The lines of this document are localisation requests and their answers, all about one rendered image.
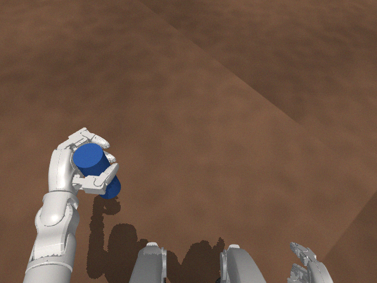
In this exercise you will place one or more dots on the left robot hand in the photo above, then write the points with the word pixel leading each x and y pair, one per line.
pixel 63 174

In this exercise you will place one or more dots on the right robot hand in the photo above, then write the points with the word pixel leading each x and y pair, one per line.
pixel 316 271

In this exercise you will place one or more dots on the left robot arm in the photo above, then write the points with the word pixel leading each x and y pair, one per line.
pixel 53 253

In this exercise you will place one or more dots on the can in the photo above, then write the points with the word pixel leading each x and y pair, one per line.
pixel 91 160

